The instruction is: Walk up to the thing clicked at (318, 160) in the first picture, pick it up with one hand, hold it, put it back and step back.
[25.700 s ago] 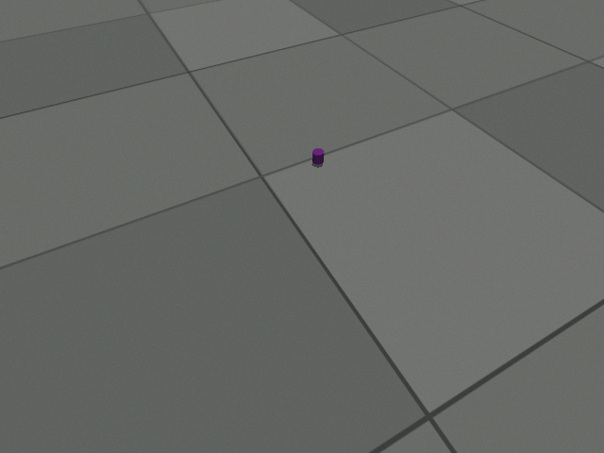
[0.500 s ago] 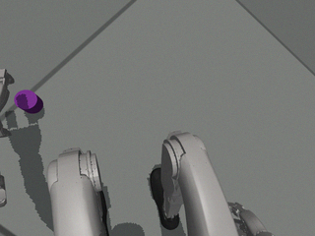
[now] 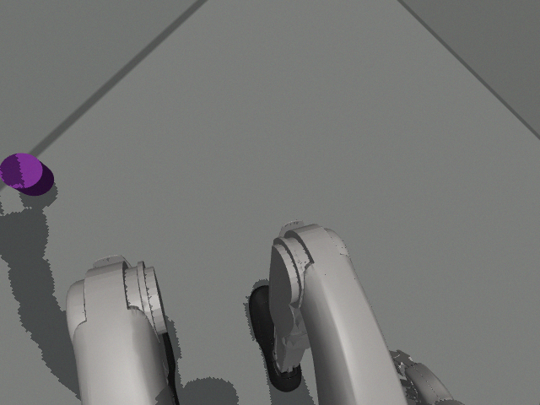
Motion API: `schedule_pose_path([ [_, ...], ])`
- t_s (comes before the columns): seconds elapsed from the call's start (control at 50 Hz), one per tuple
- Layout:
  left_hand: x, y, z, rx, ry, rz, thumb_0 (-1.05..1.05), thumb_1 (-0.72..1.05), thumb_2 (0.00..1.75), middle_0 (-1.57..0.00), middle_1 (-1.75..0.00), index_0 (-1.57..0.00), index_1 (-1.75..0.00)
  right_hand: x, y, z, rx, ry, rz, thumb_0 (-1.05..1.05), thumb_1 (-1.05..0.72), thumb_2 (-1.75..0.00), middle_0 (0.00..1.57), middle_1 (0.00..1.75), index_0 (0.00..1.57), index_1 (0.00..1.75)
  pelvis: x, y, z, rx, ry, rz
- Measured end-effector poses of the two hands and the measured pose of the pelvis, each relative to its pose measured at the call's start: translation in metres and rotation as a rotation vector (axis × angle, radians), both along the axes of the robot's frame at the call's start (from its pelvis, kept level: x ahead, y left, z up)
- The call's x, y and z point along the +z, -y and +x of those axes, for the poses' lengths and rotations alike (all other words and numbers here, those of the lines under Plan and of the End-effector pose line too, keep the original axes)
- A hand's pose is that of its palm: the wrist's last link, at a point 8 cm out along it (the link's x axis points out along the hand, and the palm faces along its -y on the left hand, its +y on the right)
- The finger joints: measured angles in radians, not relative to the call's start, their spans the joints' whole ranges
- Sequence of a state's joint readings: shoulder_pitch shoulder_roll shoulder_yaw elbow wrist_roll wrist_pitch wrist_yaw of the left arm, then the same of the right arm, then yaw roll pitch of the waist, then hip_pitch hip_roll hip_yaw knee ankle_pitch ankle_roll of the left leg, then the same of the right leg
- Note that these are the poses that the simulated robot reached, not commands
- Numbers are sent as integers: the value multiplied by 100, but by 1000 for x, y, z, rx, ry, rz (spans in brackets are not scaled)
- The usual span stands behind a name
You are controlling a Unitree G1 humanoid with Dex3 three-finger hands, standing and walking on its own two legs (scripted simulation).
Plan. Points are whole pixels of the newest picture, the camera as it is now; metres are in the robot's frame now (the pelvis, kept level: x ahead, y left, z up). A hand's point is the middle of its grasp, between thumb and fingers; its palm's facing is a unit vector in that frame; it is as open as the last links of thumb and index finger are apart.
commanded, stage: rise first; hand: left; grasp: from above
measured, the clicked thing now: (28, 175) +0.47 +0.32 -0.29
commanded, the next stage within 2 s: approach in 0.76 s
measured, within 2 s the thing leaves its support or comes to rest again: neither
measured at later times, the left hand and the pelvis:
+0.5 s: hand out of the picture +0.43 +0.36 -0.18, palm faces -0.45 -0.11 -0.89, open 14.0 cm; pelvis +0.00 +0.00 +0.00, yaw -1 degrees
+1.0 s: hand out of the picture +0.43 +0.35 -0.18, palm faces -0.45 -0.09 -0.89, open 14.0 cm; pelvis +0.00 +0.00 +0.00, yaw +0 degrees
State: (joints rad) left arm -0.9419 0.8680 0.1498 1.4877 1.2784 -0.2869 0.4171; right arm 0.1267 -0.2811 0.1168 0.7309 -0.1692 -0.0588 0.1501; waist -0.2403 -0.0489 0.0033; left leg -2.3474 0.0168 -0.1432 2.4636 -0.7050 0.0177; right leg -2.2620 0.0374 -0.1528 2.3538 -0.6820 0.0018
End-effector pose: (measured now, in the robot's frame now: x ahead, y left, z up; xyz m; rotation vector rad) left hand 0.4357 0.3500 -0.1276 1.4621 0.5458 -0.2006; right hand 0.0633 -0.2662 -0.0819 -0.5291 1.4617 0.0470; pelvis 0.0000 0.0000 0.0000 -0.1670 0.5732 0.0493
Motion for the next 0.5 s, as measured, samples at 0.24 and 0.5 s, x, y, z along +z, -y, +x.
schedule_pose_path([
  [0.24,-2,-4,6,-2,5,-1,0,-52,100,-10,-101,-10,-101,2,-2,0,16,-8,-7,0,-90,-90,20,30,20,30,-1,-2,0,-4,3,-12],
  [0.5,3,-9,3,-1,7,11,0,-52,100,-10,-101,-10,-101,3,-5,3,15,1,3,0,-90,-90,20,30,20,30,1,-3,0,-1,0,-14],
])
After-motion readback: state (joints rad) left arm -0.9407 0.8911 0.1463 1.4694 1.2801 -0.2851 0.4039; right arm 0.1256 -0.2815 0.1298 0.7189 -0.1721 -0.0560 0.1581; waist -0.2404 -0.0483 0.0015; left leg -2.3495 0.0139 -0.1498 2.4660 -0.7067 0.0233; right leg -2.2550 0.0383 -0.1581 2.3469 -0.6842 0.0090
